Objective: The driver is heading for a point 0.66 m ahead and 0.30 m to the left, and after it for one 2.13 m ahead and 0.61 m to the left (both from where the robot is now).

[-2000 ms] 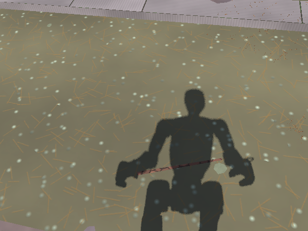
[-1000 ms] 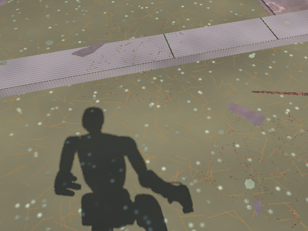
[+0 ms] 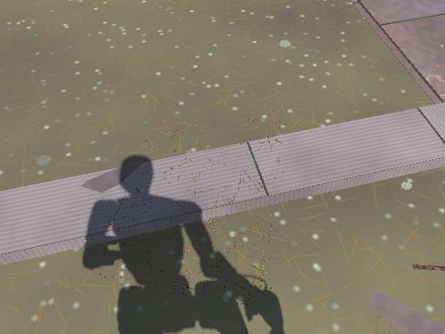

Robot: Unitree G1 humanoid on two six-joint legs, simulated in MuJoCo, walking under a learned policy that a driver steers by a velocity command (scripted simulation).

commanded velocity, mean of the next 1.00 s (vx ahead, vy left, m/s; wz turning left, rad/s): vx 0.49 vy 0.00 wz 0.50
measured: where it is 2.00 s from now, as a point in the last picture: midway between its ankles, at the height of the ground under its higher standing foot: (168, 277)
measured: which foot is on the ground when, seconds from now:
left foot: up 0.00-0.44, down 0.46-0.94, up 0.96-1.00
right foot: down 0.00-0.44, up 0.46-0.92, down 0.94-1.00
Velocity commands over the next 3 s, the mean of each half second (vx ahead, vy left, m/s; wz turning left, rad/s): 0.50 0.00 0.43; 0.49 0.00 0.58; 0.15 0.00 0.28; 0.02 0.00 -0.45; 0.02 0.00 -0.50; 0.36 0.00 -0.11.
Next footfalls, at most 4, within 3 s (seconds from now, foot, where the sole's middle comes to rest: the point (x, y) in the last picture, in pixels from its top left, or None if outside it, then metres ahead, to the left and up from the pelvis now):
0.46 left None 0.39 0.17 -0.76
0.94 right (203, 250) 0.72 0.08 -0.76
1.38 left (117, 277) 0.64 0.35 -0.76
1.76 right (196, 250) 0.72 0.11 -0.76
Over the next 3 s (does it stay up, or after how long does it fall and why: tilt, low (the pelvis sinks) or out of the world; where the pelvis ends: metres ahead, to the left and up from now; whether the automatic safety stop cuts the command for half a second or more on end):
stays up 0.80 0.20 0.01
